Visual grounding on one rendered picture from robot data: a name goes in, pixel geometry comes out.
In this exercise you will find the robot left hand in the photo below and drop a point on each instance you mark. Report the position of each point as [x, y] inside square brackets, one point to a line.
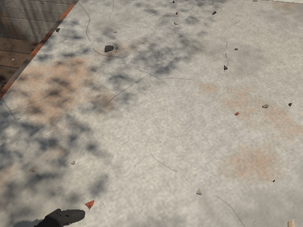
[59, 218]

